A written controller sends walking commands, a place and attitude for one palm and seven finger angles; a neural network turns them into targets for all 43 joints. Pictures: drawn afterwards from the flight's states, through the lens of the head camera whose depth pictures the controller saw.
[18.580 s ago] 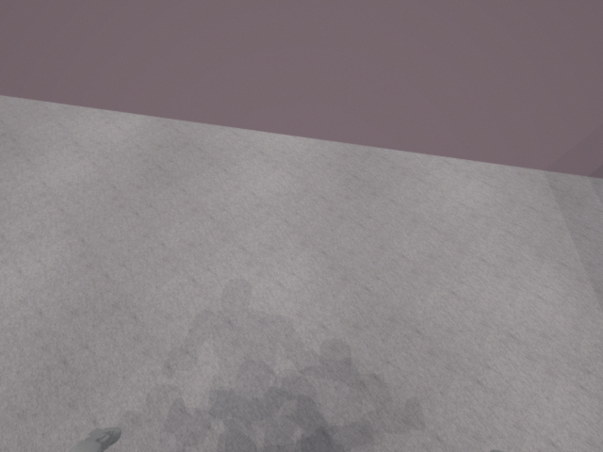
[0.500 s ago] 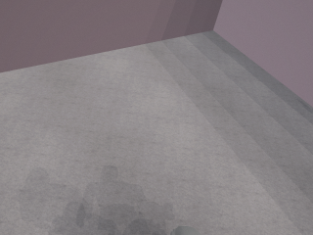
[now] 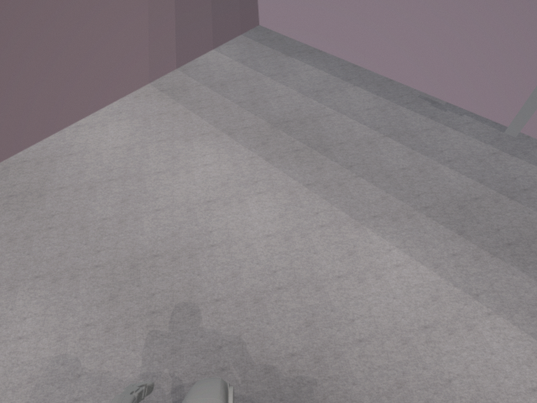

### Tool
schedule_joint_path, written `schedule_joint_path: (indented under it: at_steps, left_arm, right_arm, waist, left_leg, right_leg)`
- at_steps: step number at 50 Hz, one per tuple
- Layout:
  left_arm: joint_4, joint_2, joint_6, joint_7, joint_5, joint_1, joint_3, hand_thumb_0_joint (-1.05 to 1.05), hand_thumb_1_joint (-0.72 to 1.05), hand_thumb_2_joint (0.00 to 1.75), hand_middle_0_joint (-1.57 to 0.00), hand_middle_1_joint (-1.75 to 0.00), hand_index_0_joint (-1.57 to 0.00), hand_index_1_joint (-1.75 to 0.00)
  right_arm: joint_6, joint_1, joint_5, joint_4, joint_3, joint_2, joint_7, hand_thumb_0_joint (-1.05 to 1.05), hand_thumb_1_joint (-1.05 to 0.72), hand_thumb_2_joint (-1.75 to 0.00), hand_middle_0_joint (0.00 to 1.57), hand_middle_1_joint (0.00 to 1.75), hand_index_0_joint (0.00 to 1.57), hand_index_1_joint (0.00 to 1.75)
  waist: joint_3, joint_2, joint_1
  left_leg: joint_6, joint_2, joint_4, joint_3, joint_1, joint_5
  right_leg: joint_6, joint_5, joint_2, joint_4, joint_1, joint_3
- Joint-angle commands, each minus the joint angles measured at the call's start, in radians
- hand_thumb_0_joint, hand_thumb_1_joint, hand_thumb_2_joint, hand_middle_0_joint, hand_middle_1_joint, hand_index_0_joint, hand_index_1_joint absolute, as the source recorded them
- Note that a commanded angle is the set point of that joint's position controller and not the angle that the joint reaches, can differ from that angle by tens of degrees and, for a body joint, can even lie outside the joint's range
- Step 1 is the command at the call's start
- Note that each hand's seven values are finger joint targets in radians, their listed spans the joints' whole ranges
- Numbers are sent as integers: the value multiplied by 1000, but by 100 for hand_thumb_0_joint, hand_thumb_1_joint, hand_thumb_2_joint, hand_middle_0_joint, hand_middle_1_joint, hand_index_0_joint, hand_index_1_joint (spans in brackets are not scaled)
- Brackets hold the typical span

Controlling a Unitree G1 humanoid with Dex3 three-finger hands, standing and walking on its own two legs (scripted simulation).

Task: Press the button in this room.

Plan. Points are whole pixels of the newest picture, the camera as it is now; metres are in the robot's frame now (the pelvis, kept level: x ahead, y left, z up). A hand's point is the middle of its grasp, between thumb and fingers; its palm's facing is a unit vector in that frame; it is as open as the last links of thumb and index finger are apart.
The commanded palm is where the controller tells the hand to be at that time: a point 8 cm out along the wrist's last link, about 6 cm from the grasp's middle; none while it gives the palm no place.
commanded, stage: turn or walk to find it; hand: left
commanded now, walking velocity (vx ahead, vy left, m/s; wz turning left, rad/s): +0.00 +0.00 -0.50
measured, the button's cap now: out of the picture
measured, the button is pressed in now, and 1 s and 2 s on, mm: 0 0 0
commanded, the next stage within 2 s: none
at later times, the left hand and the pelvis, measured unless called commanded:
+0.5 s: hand out of the picture +0.10 +0.27 -0.17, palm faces -0.18 -0.97 -0.19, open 7.3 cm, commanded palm none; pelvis +0.00 +0.07 +0.01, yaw -15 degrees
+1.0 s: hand (252, 334) +0.25 +0.05 -0.15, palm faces -0.51 -0.83 -0.22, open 7.3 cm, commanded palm none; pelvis +0.04 -0.03 -0.01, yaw -31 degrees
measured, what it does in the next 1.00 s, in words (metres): steps on the spot, turning right: left foot, then right foot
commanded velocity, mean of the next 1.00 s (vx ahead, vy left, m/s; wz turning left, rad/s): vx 0.18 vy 0.00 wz -0.46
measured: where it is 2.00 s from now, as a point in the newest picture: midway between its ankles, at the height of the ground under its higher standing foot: (355, 346)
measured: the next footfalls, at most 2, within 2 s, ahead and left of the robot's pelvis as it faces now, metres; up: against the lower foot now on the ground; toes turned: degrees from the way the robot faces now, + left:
left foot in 0.32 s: +0.05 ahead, +0.15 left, +0.00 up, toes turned -6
right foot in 0.90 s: +0.03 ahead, -0.14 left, +0.00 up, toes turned -37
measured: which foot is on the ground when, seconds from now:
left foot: up 0.00-0.30, down 0.32-0.90, up 0.92-1.00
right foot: down 0.00-0.32, up 0.34-0.88, down 0.90-1.00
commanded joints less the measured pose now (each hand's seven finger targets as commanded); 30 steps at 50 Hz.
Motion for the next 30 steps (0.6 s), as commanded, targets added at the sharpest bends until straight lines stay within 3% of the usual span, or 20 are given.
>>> schedule_joint_path:
  at_steps: [1,4,9,12,14,15,16,17,19,21,22,24,25,30]
  left_arm:
    - [-44,210,-26,16,6,52,53,0,90,90,-20,-30,-20,-30]
    - [-39,215,-23,15,9,73,57,0,90,90,-20,-30,-20,-30]
    - [-35,231,-16,17,15,90,65,0,90,90,-20,-30,-20,-30]
    - [-45,237,-9,17,15,40,69,0,90,90,-20,-30,-20,-30]
    - [-52,217,-1,15,3,2,64,0,90,90,-20,-30,-20,-30]
    - [-67,164,4,12,-5,24,54,0,90,90,-20,-30,-20,-30]
    - [-73,120,6,3,-5,53,45,0,90,90,-20,-30,-20,-30]
    - [-71,146,13,5,9,43,53,0,90,90,-20,-30,-20,-30]
    - [-38,175,28,-5,21,62,75,0,90,90,-20,-30,-20,-30]
    - [-23,155,23,-21,21,87,74,0,90,90,-20,-30,-20,-30]
    - [-18,143,23,-22,19,90,70,0,90,90,-20,-30,-20,-30]
    - [-22,125,24,-21,14,80,64,0,90,90,-20,-30,-20,-30]
    - [-23,117,24,-22,13,72,60,0,90,90,-20,-30,-20,-30]
    - [-59,101,16,-41,20,-37,49,0,90,90,-20,-30,-20,-30]
  right_arm:
    - [-26,-7,-2,-78,-15,-68,-3,0,-90,-90,20,30,20,30]
    - [-28,-47,-1,-97,-12,-71,-7,0,-90,-90,20,30,20,30]
    - [-40,-100,10,-124,-4,-64,-12,0,-90,-90,20,30,20,30]
    - [-50,-31,17,-115,-3,-57,-18,0,-90,-90,20,30,20,30]
    - [-63,54,19,-86,-6,-73,-23,0,-90,-90,20,30,20,30]
    - [-75,73,13,-85,-14,-138,-25,0,-90,-90,20,30,20,30]
    - [-70,53,6,-107,-31,-216,-21,0,-90,-90,20,30,20,30]
    - [-61,42,-1,-122,-30,-225,-18,0,-90,-90,20,30,20,30]
    - [-67,-76,-4,-142,-8,-140,-27,0,-90,-90,20,30,20,30]
    - [-75,-88,-3,-149,0,-110,-27,0,-90,-90,20,30,20,30]
    - [-78,-58,-5,-139,-2,-107,-26,0,-90,-90,20,30,20,30]
    - [-82,1,-1,-122,-7,-103,-26,0,-90,-90,20,30,20,30]
    - [-85,32,-2,-110,-9,-106,-24,0,-90,-90,20,30,20,30]
    - [-101,142,-6,-61,-22,-109,-17,0,-90,-90,20,30,20,30]
  waist:
    - [-127,-153,36]
    - [-114,-161,50]
    - [-126,-174,63]
    - [-151,-189,25]
    - [-180,-147,-20]
    - [-202,36,-23]
    - [-170,303,-5]
    - [-136,239,-14]
    - [-57,206,41]
    - [-60,130,54]
    - [-75,113,47]
    - [-108,109,28]
    - [-122,106,20]
    - [-81,107,-31]
  left_leg:
    - [-20,-2,-25,-27,-54,48]
    - [-22,-13,-77,-29,-51,30]
    - [-8,-42,-269,-25,24,-24]
    - [8,-64,-458,-15,162,14]
    - [19,-60,-690,-10,371,186]
    - [64,102,-811,-171,494,204]
    - [134,325,-864,-370,500,325]
    - [194,381,-858,-363,373,319]
    - [164,272,-885,-228,260,282]
    - [148,196,-840,-93,282,381]
    - [148,181,-824,-60,320,454]
    - [169,189,-800,-36,394,542]
    - [175,197,-802,-34,429,521]
    - [205,271,-891,-76,498,183]
  right_leg:
    - [-95,453,-226,-192,128,238]
    - [-117,408,-230,-201,113,293]
    - [-148,461,-231,-173,117,376]
    - [-121,461,-207,-131,61,395]
    - [-50,362,-137,-50,-54,356]
    - [5,151,-31,84,-189,272]
    - [66,-276,67,311,-329,122]
    - [77,-323,31,480,-303,117]
    - [101,-202,0,625,-299,125]
    - [110,-115,-15,683,-309,80]
    - [117,-94,-14,700,-311,75]
    - [130,-82,-26,694,-331,62]
    - [134,-71,-35,680,-341,56]
    - [128,-69,-94,551,-412,21]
